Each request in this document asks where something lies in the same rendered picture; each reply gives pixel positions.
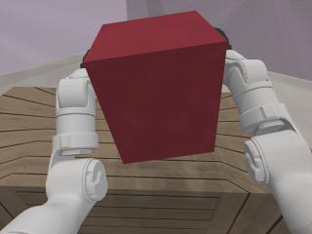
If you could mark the pedestal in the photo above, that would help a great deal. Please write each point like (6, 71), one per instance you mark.
(207, 193)

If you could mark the right robot hand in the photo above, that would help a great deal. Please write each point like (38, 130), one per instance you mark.
(229, 47)

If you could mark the left robot hand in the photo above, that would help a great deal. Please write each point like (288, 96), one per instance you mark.
(82, 64)

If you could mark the carton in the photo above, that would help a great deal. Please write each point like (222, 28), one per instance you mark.
(158, 82)

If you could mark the robot left forearm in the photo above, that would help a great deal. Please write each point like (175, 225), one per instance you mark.
(76, 118)

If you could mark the robot right upper arm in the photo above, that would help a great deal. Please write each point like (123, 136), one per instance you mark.
(282, 162)

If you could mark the robot right forearm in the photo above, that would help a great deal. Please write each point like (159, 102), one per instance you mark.
(260, 111)

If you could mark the robot left upper arm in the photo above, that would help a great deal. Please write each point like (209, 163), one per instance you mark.
(73, 187)

